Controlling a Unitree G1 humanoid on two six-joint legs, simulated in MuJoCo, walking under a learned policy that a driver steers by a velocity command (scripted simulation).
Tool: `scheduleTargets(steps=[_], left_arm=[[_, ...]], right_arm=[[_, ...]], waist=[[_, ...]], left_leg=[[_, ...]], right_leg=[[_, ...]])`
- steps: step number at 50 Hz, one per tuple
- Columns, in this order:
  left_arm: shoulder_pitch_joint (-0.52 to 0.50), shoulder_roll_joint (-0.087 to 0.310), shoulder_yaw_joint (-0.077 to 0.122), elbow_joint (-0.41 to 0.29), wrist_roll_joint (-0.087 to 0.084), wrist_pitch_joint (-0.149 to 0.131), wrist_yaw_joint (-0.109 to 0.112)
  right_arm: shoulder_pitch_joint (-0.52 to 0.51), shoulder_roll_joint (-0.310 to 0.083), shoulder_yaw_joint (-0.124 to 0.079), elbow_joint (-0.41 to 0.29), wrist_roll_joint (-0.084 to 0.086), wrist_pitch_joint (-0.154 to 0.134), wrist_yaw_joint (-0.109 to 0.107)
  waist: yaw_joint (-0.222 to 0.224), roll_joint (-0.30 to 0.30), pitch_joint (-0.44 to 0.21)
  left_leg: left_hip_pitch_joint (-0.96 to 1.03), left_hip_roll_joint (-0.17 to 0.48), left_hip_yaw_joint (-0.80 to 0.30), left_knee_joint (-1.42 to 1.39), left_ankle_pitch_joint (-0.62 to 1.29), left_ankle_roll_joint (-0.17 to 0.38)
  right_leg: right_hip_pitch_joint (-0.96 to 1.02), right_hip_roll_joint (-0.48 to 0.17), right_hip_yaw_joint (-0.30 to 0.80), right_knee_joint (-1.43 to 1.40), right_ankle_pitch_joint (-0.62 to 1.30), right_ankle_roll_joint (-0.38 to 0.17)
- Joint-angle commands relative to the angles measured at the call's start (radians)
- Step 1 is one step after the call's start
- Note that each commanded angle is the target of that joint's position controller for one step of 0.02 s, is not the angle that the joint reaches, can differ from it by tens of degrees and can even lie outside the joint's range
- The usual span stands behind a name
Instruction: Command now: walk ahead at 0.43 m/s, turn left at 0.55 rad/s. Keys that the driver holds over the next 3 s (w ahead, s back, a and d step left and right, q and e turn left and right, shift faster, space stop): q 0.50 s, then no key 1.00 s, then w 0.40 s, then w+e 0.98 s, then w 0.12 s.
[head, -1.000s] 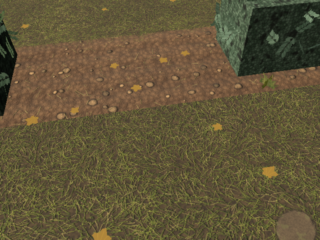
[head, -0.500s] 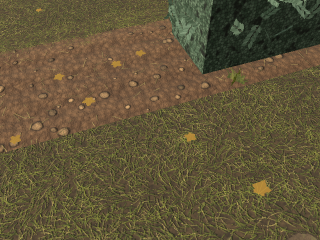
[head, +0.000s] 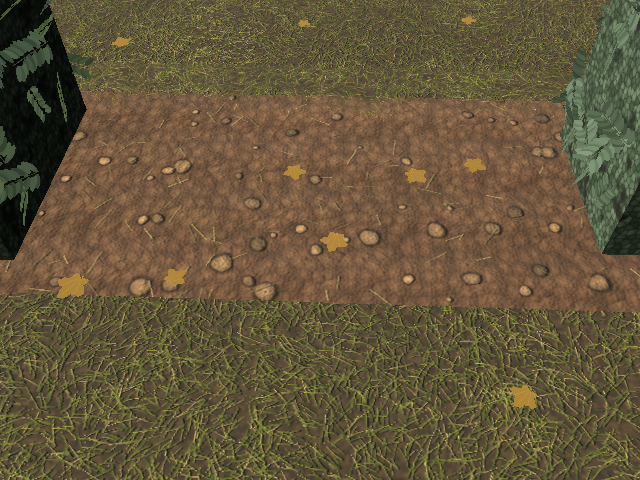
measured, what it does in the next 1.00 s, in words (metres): walks ahead, turning left: left foot, then right foot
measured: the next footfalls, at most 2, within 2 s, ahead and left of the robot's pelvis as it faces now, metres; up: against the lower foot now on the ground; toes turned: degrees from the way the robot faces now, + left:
left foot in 0.20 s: +0.21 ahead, +0.15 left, +0.00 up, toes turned +11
right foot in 0.66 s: +0.23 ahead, -0.07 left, +0.00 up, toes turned +21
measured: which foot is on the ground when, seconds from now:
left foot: up 0.00-0.18, down 0.20-0.68, up 0.70-0.90, down 0.92-1.00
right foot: down 0.00-0.20, up 0.22-0.64, down 0.66-1.00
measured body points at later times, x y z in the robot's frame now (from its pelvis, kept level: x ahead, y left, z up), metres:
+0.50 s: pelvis +0.16 +0.05 -0.01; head +0.18 +0.06 +0.44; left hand +0.29 +0.35 -0.09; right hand +0.30 -0.19 -0.13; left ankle +0.17 +0.14 -0.75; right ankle +0.22 -0.09 -0.67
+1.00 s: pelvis +0.16 +0.01 -0.03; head +0.19 +0.02 +0.42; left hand +0.24 +0.28 -0.13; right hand +0.34 -0.19 -0.16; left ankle +0.06 +0.13 -0.75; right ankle +0.19 -0.09 -0.75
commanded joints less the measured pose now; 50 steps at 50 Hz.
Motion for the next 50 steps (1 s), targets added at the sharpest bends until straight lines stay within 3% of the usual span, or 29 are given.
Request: scheduleTargets(steps=[1,2,4,5,6,8,10,11,12,13,14,15,16,17,21,25,29,31,33,34,35,36,39,43,45,47,48,49,50], left_arm=[[-0.101,0.066,0.004,-0.069,0.013,-0.019,-0.027],[-0.116,0.083,0.006,-0.070,0.009,-0.025,-0.027],[-0.178,0.116,0.014,-0.103,0.040,-0.030,-0.012],[-0.197,0.150,0.023,-0.098,0.024,-0.039,-0.005],[-0.140,0.189,0.041,-0.083,-0.029,-0.043,0.006],[-0.011,0.214,0.054,-0.042,-0.031,-0.017,0.023],[0.008,0.231,0.066,-0.037,-0.025,0.007,0.014],[0.082,0.140,0.043,-0.054,-0.009,0.006,-0.003],[0.113,0.051,0.016,-0.122,-0.005,-0.011,-0.024],[-0.170,0.136,0.030,-0.196,-0.063,-0.020,-0.044],[-0.321,0.127,0.029,-0.248,-0.072,-0.021,-0.035],[-0.289,0.185,0.049,-0.231,-0.053,-0.010,-0.012],[-0.231,0.151,0.042,-0.214,-0.028,-0.001,0.005],[-0.212,0.096,0.029,-0.207,-0.018,0.012,0.015],[-0.186,0.110,0.034,-0.231,-0.016,0.050,0.005],[-0.158,0.134,0.034,-0.285,-0.013,0.048,-0.006],[-0.316,0.112,0.014,-0.361,-0.044,0.071,0.014],[-0.264,0.085,0.007,-0.341,-0.055,0.070,0.010],[-0.141,0.070,0.007,-0.303,-0.060,0.050,-0.016],[-0.172,0.189,0.042,-0.337,-0.084,0.034,-0.009],[-0.227,0.282,0.057,-0.375,-0.069,0.011,-0.020],[-0.226,0.197,0.045,-0.377,-0.040,0.001,-0.039],[-0.336,0.116,0.010,-0.399,-0.088,-0.018,-0.091],[-0.347,0.107,-0.010,-0.389,-0.101,-0.021,-0.121],[-0.307,0.137,-0.006,-0.339,-0.127,-0.002,-0.141],[-0.265,0.168,0.012,-0.305,-0.122,0.021,-0.163],[-0.226,0.162,0.022,-0.314,-0.121,0.023,-0.150],[-0.208,0.192,0.033,-0.311,-0.109,0.021,-0.131],[-0.272,0.201,0.040,-0.332,-0.093,0.016,-0.113]], right_arm=[[0.004,0.001,0.007,-0.064,0.000,0.002,0.021],[-0.012,-0.016,0.003,-0.081,0.002,0.003,0.020],[0.088,-0.050,-0.005,-0.084,-0.006,-0.014,0.016],[0.056,-0.078,-0.017,-0.105,-0.004,-0.017,0.008],[-0.042,-0.099,-0.025,-0.137,-0.011,-0.012,0.005],[-0.075,-0.068,-0.021,-0.152,0.002,-0.009,0.008],[0.057,-0.133,-0.056,-0.116,0.035,-0.042,-0.012],[0.165,-0.235,-0.090,-0.109,0.017,-0.053,-0.056],[0.298,-0.316,-0.104,-0.106,-0.013,-0.042,-0.077],[0.395,-0.262,-0.105,-0.054,-0.032,-0.055,-0.075],[0.361,-0.250,-0.117,-0.036,-0.011,-0.070,-0.082],[0.282,-0.188,-0.102,-0.042,0.022,-0.061,-0.081],[0.221,-0.135,-0.078,-0.053,0.041,-0.056,-0.067],[0.174,-0.111,-0.067,-0.074,0.037,-0.049,-0.051],[0.072,-0.190,-0.074,-0.186,0.010,-0.039,-0.045],[0.109,-0.158,-0.058,-0.241,-0.021,-0.036,-0.055],[0.233,-0.167,-0.059,-0.244,0.039,-0.032,-0.045],[0.165,-0.162,-0.047,-0.268,0.057,-0.012,-0.031],[0.073,-0.137,-0.018,-0.286,0.054,0.016,0.003],[0.178,-0.093,-0.009,-0.260,0.056,0.023,0.017],[0.255,-0.054,0.000,-0.289,0.063,0.024,0.010],[0.172,-0.146,-0.031,-0.277,0.045,0.027,-0.018],[0.209,-0.135,-0.038,-0.217,0.019,0.045,-0.068],[0.267,-0.079,-0.022,-0.161,0.018,0.049,-0.031],[0.264,-0.038,-0.005,-0.134,0.058,0.055,-0.007],[0.244,-0.114,-0.024,-0.144,0.079,0.055,-0.022],[0.165,-0.178,-0.032,-0.169,0.071,0.051,-0.036],[0.103,-0.199,-0.041,-0.185,0.049,0.046,-0.040],[0.086,-0.188,-0.040,-0.190,0.052,0.042,-0.044]], waist=[[-0.084,-0.095,0.011],[-0.096,-0.099,0.013],[-0.143,-0.084,-0.009],[-0.151,-0.107,0.021],[-0.099,-0.101,0.054],[-0.059,-0.118,0.041],[-0.103,-0.087,-0.047],[-0.100,0.076,-0.259],[-0.092,0.231,-0.515],[-0.230,0.054,-0.308],[-0.226,0.032,-0.132],[-0.166,0.007,-0.124],[-0.093,0.020,-0.087],[-0.041,0.014,-0.041],[-0.001,0.033,-0.075],[-0.027,0.041,-0.099],[-0.161,0.063,-0.112],[-0.125,0.028,-0.143],[-0.027,-0.028,-0.146],[-0.064,-0.088,-0.170],[-0.128,-0.252,-0.193],[-0.059,-0.120,-0.192],[-0.135,-0.095,-0.144],[-0.166,-0.081,-0.139],[-0.170,-0.067,-0.106],[-0.137,-0.113,-0.118],[-0.062,-0.062,-0.131],[-0.037,-0.041,-0.109],[-0.050,-0.031,-0.106]], left_leg=[[0.123,0.002,0.007,0.011,0.118,-0.014],[0.156,0.001,0.007,0.007,0.106,-0.016],[0.222,-0.011,-0.014,0.195,0.133,-0.008],[0.164,0.015,-0.049,0.115,0.038,-0.008],[0.119,-0.014,0.043,-0.056,-0.139,-0.014],[0.208,-0.068,0.120,-0.160,-0.169,-0.008],[0.477,-0.162,0.150,-0.338,0.104,0.060],[0.820,-0.024,-0.071,-0.243,0.656,0.249],[1.153,0.239,-0.524,-0.358,0.813,0.534],[1.077,0.259,-0.551,-0.447,0.714,0.456],[0.916,0.226,-0.419,-0.455,0.632,0.381],[0.792,0.195,-0.352,-0.473,0.573,0.353],[0.624,0.168,-0.309,-0.504,0.549,0.332],[0.444,0.148,-0.275,-0.547,0.509,0.312],[0.234,0.033,-0.194,-0.586,0.245,0.250],[0.199,0.056,-0.269,-0.423,0.322,0.249],[0.559,0.161,-0.484,-0.332,0.338,0.272],[0.482,0.116,-0.470,-0.291,0.320,0.245],[0.228,0.015,-0.375,-0.253,0.280,0.186],[0.196,-0.039,-0.344,-0.220,0.037,0.086],[0.074,-0.183,-0.140,-0.068,-0.386,-0.074],[0.051,-0.128,-0.126,0.100,-0.632,-0.160],[0.129,-0.078,-0.127,0.372,-0.573,-0.284],[0.267,-0.028,-0.057,0.183,-0.426,-0.296],[0.389,-0.020,-0.014,-0.147,-0.204,-0.267],[0.426,-0.043,-0.016,-0.267,-0.025,-0.209],[0.389,-0.047,-0.012,-0.267,0.030,-0.143],[0.323,-0.053,0.000,-0.279,-0.031,-0.096],[0.291,-0.050,-0.014,-0.313,-0.082,-0.075]], right_leg=[[-0.157,-0.269,0.023,-0.038,0.452,-0.185],[-0.172,-0.272,0.007,-0.016,0.497,-0.175],[-0.186,-0.292,-0.012,0.097,0.561,-0.160],[-0.126,-0.323,0.001,0.105,0.559,-0.146],[-0.036,-0.292,-0.028,0.111,0.561,-0.133],[0.052,-0.312,-0.030,0.214,0.721,-0.108],[0.008,-0.285,-0.042,0.455,0.794,-0.059],[-0.185,-0.211,-0.046,0.727,0.402,0.036],[-0.459,-0.029,0.038,0.993,-0.568,0.125],[-0.680,-0.018,0.219,1.095,-0.607,0.102],[-0.759,-0.070,0.261,1.104,-0.590,0.080],[-0.676,-0.115,0.268,1.107,-0.552,0.082],[-0.578,-0.136,0.286,1.058,-0.483,0.072],[-0.472,-0.129,0.284,1.038,-0.409,0.064],[-0.314,-0.049,0.219,0.927,-0.179,0.086],[-0.289,-0.038,0.247,1.052,-0.098,0.103],[-0.526,-0.071,0.283,0.688,-0.360,0.172],[-0.407,-0.038,0.243,0.540,-0.260,0.164],[-0.105,-0.006,0.163,0.428,0.111,0.097],[-0.044,-0.126,0.308,0.306,0.450,-0.054],[0.027,-0.337,0.554,0.253,0.746,-0.324],[-0.015,-0.394,0.612,0.264,0.683,-0.356],[-0.183,-0.288,0.485,0.339,0.820,-0.214],[-0.228,-0.194,0.329,0.413,0.867,-0.123],[-0.196,-0.157,0.314,0.442,0.784,-0.068],[-0.125,-0.155,0.362,0.418,0.572,-0.017],[-0.099,-0.108,0.305,0.423,0.374,-0.005],[-0.094,-0.075,0.250,0.412,0.235,-0.005],[-0.092,-0.074,0.231,0.409,0.133,-0.010]])
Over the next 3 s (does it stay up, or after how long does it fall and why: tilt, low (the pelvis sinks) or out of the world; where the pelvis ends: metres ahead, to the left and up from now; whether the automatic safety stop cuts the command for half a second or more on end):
stays up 0.81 0.15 -0.18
